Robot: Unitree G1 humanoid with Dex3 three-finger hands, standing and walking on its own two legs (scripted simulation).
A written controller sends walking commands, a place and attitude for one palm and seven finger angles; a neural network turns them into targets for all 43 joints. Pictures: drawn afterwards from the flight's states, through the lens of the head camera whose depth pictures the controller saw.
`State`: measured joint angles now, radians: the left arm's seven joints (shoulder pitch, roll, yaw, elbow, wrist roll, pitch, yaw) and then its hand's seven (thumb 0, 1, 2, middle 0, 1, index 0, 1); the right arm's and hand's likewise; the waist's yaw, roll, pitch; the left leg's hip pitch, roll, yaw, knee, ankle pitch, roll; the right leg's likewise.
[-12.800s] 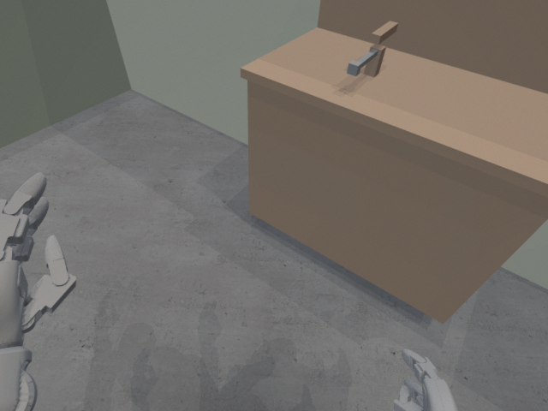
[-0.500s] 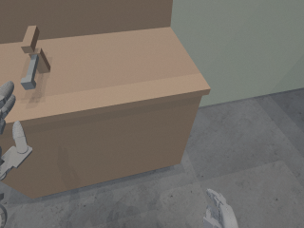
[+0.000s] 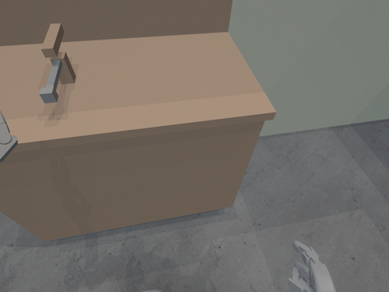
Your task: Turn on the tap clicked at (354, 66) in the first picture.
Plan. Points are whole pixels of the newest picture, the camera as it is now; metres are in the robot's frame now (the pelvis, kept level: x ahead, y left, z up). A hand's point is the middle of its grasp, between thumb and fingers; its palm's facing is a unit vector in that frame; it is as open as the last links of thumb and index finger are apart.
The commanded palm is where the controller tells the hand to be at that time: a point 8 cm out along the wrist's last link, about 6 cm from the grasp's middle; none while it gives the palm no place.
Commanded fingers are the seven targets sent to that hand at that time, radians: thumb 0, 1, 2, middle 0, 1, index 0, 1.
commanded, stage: come to a stop and stand still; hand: left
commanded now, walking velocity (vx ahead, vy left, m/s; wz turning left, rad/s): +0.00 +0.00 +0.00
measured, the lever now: (49, 95) +0.48 +0.42 +0.09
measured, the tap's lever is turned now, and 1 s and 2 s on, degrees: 0 0 0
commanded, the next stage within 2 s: look again from close up in 0.76 s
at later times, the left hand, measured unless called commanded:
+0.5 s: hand (37, 159) +0.26 +0.28 +0.17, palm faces +0.39 -0.86 -0.32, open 7.4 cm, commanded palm +0.19 +0.32 +0.18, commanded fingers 0.00 0.90 0.90 -0.20 -0.30 -0.20 -0.30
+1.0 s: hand (35, 161) +0.25 +0.29 +0.17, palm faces +0.41 -0.85 -0.33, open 7.4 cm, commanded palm +0.19 +0.32 +0.18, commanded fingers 0.00 0.90 0.90 -0.20 -0.30 -0.20 -0.30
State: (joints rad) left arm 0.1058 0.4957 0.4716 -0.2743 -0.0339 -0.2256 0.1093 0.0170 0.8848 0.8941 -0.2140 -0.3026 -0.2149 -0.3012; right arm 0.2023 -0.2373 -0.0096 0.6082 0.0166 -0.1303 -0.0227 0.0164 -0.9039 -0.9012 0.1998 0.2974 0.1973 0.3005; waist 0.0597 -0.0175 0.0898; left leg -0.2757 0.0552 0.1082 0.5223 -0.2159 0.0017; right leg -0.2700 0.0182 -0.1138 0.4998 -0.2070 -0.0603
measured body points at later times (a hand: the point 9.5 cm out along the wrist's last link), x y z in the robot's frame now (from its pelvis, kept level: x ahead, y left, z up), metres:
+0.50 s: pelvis +0.02 +0.04 +0.01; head +0.04 +0.06 +0.46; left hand +0.23 +0.33 +0.19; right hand +0.20 -0.17 -0.06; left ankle +0.04 +0.12 -0.73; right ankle +0.04 -0.08 -0.73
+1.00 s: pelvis +0.03 +0.04 +0.01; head +0.05 +0.05 +0.46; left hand +0.23 +0.33 +0.18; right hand +0.21 -0.17 -0.07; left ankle +0.04 +0.12 -0.73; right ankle +0.04 -0.08 -0.73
